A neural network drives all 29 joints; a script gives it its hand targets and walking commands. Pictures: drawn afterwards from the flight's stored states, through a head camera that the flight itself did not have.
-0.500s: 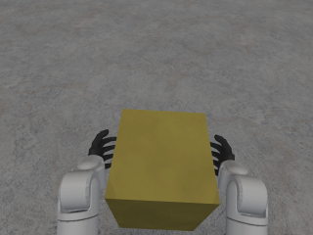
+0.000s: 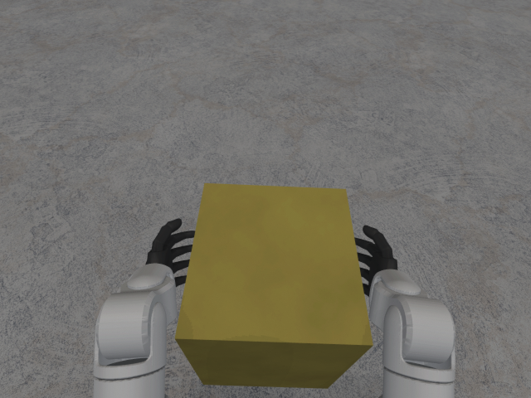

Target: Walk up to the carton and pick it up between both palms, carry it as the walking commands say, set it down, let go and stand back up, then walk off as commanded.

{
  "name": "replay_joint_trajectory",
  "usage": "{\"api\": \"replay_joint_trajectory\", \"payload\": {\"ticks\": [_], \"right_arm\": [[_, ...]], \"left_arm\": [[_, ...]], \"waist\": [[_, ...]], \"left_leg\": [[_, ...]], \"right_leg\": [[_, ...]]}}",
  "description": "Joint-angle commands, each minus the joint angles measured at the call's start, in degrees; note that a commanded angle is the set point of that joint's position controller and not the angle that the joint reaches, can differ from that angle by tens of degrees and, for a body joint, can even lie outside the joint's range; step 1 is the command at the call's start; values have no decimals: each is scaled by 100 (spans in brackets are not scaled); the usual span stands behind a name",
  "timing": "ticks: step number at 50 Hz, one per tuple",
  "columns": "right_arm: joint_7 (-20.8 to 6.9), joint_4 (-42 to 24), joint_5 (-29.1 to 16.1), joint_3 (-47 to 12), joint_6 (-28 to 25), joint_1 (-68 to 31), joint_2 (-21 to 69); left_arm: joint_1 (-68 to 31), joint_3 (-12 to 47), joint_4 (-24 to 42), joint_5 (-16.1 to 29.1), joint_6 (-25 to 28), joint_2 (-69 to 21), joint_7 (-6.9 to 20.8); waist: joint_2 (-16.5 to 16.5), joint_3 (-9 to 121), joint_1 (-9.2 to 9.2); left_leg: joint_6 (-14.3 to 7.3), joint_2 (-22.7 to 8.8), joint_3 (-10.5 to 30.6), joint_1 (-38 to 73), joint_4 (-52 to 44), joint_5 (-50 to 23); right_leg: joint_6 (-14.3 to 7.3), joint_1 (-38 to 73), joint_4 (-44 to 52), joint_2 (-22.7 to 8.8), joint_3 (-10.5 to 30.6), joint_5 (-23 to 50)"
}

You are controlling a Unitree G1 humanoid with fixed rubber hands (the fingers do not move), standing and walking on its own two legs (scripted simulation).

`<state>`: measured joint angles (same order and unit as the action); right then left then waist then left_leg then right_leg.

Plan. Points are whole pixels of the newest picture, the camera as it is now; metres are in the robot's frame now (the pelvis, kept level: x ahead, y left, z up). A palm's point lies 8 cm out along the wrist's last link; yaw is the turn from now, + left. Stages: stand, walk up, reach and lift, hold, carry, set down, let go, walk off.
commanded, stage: carry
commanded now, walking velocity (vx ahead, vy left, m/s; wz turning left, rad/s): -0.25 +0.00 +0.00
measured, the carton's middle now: (270, 292) +0.29 -0.01 +0.01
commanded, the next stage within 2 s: none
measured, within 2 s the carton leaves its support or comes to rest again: neither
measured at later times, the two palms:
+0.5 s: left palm out of the picture +0.11 +0.13 +0.10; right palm out of the picture +0.10 -0.16 +0.08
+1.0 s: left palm out of the picture -0.09 +0.19 +0.09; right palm out of the picture -0.08 -0.10 +0.09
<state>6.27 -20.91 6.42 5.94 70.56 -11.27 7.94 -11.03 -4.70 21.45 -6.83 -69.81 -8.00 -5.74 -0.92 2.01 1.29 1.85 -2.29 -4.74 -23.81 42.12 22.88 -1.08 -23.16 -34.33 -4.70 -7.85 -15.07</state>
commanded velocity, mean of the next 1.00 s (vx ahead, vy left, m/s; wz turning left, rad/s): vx -0.25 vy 0.00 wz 0.00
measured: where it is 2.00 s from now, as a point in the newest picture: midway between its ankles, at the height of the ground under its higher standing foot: outside the picture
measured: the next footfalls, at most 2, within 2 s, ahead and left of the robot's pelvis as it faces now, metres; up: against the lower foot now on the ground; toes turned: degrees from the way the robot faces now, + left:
left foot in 0.04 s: +0.03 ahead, +0.13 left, +0.00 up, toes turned +6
right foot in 0.30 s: -0.06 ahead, -0.10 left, +0.00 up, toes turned -7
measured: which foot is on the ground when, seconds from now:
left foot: up 0.00-0.02, down 0.04-0.32, up 0.34-0.64, down 0.66-1.00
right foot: down 0.00-0.04, up 0.06-0.28, down 0.30-0.68, up 0.70-1.00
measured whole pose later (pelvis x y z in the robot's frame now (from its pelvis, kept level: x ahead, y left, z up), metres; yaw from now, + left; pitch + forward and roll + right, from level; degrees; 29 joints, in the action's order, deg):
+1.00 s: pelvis -0.36 +0.03 +0.00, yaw +0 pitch +3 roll -1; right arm 5.5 -20.0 7.9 4.7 70.2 -11.3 8.0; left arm -11.4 -6.3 21.3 -5.2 -70.4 -8.0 -6.5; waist 1.1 3.3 -1.8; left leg -0.5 -3.6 -3.6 -27.0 29.8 6.3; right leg 1.7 -18.7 -36.4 0.0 -4.6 -23.7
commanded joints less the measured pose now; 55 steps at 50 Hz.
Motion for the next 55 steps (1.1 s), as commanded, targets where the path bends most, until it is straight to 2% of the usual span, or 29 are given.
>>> {"api": "replay_joint_trajectory", "payload": {"ticks": [1, 2, 3, 4, 6, 9, 14, 15, 16, 17, 18, 20, 23, 30, 32, 33, 34, 35, 36, 38, 41, 46, 49, 50, 51, 52, 53, 54, 55], "right_arm": [[-1625, -539, -2596, -4255, -51, -2622, 5452], [-1648, -476, -2599, -4195, -42, -2570, 5436], [-1660, -376, -2581, -4127, -68, -2480, 5366], [-1672, -240, -2550, -4096, -83, -2285, 5426], [-1706, -343, -2456, -4047, -102, -2310, 5504], [-1649, -597, -2340, -4008, -163, -2442, 5515], [-1504, -533, -2095, -3903, -123, -2093, 5305], [-1493, -500, -2066, -3908, -110, -2093, 5278], [-1488, -452, -2068, -3935, -99, -2166, 5293], [-1486, -645, -2112, -4109, -68, -2443, 5247], [-1476, -600, -2211, -4237, -89, -2739, 5345], [-1534, -430, -2399, -4184, -116, -2772, 5554], [-1547, -542, -2616, -4335, -103, -3038, 5594], [-1562, -315, -2599, -4195, 30, -2641, 5381], [-1601, -225, -2571, -4144, 39, -2539, 5376], [-1624, -214, -2557, -4135, 39, -2556, 5384], [-1650, -142, -2514, -4069, 28, -2510, 5414], [-1666, 8, -2452, -3979, -48, -2447, 5492], [-1685, -135, -2495, -3957, -48, -2507, 5571], [-1700, -354, -2465, -3952, -83, -2702, 5575], [-1630, -432, -2311, -3790, -147, -2406, 5519], [-1517, -311, -2041, -3630, -113, -1932, 5260], [-1511, -279, -1974, -3718, -107, -1995, 5264], [-1506, -293, -1974, -3761, -109, -2033, 5267], [-1504, -293, -2003, -3818, -112, -2123, 5293], [-1519, -419, -2084, -3964, -105, -2252, 5380], [-1518, -699, -2199, -4171, -104, -2700, 5339], [-1541, -684, -2344, -4287, -136, -2952, 5444], [-1571, -626, -2459, -4261, -137, -2975, 5510]], "left_arm": [[-1999, 3767, 338, 2192, 5, -5492, 1461], [-1986, 3738, 282, 2144, 13, -5438, 1450], [-2064, 3777, 375, 2147, 11, -5333, 1442], [-2259, 3895, 479, 2200, -21, -5312, 1441], [-2305, 4036, 320, 2375, 5, -5637, 1488], [-2594, 4152, 542, 2580, 45, -5746, 1492], [-2339, 4050, 378, 2620, -85, -5559, 1576], [-2292, 4013, 276, 2618, -108, -5554, 1605], [-2229, 3967, 161, 2635, -122, -5533, 1634], [-1925, 3782, -127, 2489, -62, -5591, 1673], [-2259, 3819, 33, 2586, -34, -5615, 1701], [-2410, 3834, 185, 2521, -6, -5599, 1677], [-2367, 3630, 152, 2376, 15, -5555, 1630], [-1832, 3497, 23, 2085, -58, -5457, 1517], [-1810, 3562, 16, 2070, -65, -5490, 1486], [-1886, 3601, 19, 2070, -54, -5494, 1487], [-2028, 3647, 48, 2094, -39, -5408, 1489], [-2547, 3829, 390, 2245, -56, -5374, 1526], [-2657, 3919, 300, 2344, -47, -5510, 1530], [-2800, 4113, 306, 2581, 22, -5702, 1549], [-2864, 4223, 586, 2699, 15, -5607, 1495], [-2471, 4159, 364, 2701, -121, -5395, 1517], [-2332, 4007, 171, 2620, -135, -5454, 1562], [-2291, 3974, 109, 2599, -131, -5500, 1584], [-2248, 3932, 39, 2594, -127, -5519, 1606], [-2203, 3843, -79, 2539, -77, -5580, 1625], [-2095, 3773, -72, 2485, -9, -5669, 1633], [-2318, 3817, 81, 2538, 5, -5699, 1642], [-2349, 3802, 175, 2477, 16, -5647, 1617]], "waist": [[-837, 2123, -75], [-273, 2129, -84], [1360, 2129, -78], [2205, 1992, 49], [1219, 1873, 40], [1192, 1960, -35], [1177, 2086, -19], [771, 1983, -16], [-94, 1897, -64], [-2078, 1736, -176], [-1402, 1652, -203], [-369, 1504, -155], [-731, 1604, -113], [-1239, 2052, -171], [-1098, 2134, -111], [-659, 2058, -117], [539, 1842, -92], [2277, 1281, 40], [1918, 1161, 48], [800, 1289, -7], [975, 1503, -58], [1493, 1911, -8], [1319, 2138, -33], [1043, 2145, -37], [463, 2113, -52], [-1139, 1945, -117], [-1939, 1828, -201], [-1169, 1682, -218], [-535, 1575, -195]], "left_leg": [[6, -150, -70, 771, -1761, -1566], [-61, -668, 545, 1378, -1855, -2818], [-553, -1761, 1559, 1917, -1531, -5206], [-1180, -2142, 1805, 1672, -1696, -5862], [-1370, -1930, 1394, 1474, -1561, -5897], [-1007, -1468, 719, 1386, -1507, -5027], [-811, -1344, 909, 1486, -1593, -3301], [-563, -1159, 820, 1061, -1402, -2629], [-233, -813, 623, 107, -779, -1616], [-9, -75, -163, -1023, 473, 784], [-65, 19, 491, -813, 2081, 1352], [33, -94, 676, -875, 3069, 625], [169, -67, 366, -982, 2758, 108], [-79, 296, -6, 107, -385, 409], [-104, 190, -72, 818, -1962, -339], [-126, -176, 449, 1329, -2470, -523], [-346, -1053, 1563, 1742, -2579, -591], [-989, -2042, 2411, 1083, -2702, -1683], [-1291, -2192, 2283, 628, -2605, -2902], [-1075, -1680, 1155, 497, -2193, -3069], [-908, -1256, 595, 1133, -1722, -3965], [-978, -1392, 1209, 1809, -1879, -3857], [-860, -1395, 1289, 1890, -1770, -3732], [-618, -1261, 1175, 1561, -1699, -3320], [-329, -1026, 1031, 875, -1368, -2620], [21, -320, 392, -618, -676, -1178], [20, -92, 7, -968, 832, 931], [-27, 53, 585, -885, 1971, 1091], [34, -7, 689, -888, 2559, 782]], "right_leg": [[-259, 1551, -6, -948, 610, 4225], [41, 873, -310, -709, 576, 2528], [301, -192, -910, -269, 214, 198], [329, -559, -1859, 229, 24, -1997], [207, -700, -2841, 320, 481, -2147], [199, -427, -2098, 321, 397, -1314], [218, 676, 604, 431, 102, -505], [202, 1151, 1221, 147, 447, -241], [60, 1790, 1566, -737, 1518, 496], [-801, 1602, 1767, -2233, 2899, 1983], [-1135, 1036, 1646, -2290, 2714, 2810], [-855, 744, 1462, -1654, 1575, 2385], [-573, 1017, 1221, -1116, 933, 2252], [-605, 1696, 1555, -1245, 1479, 1888], [-329, 1530, 1369, -1020, 1247, 1716], [-70, 1039, 1027, -802, 1077, 1306], [289, -94, 518, -393, 676, 307], [431, -1093, -830, 107, 58, -1237], [321, -1101, -2565, 328, 245, -1838], [248, -1044, -3820, 329, 707, -1269], [412, -1117, -3541, 386, 600, -1015], [328, -479, -1243, 530, 305, -1291], [240, 319, 552, 527, 200, -728], [240, 893, 1274, 314, 326, -254], [220, 1562, 1575, -219, 947, -107], [-240, 2110, 1488, -1488, 2333, 1488], [-930, 1480, 1481, -2282, 2608, 2919], [-1039, 1125, 1457, -2138, 2416, 3397], [-902, 900, 1394, -1814, 1881, 3011]]}}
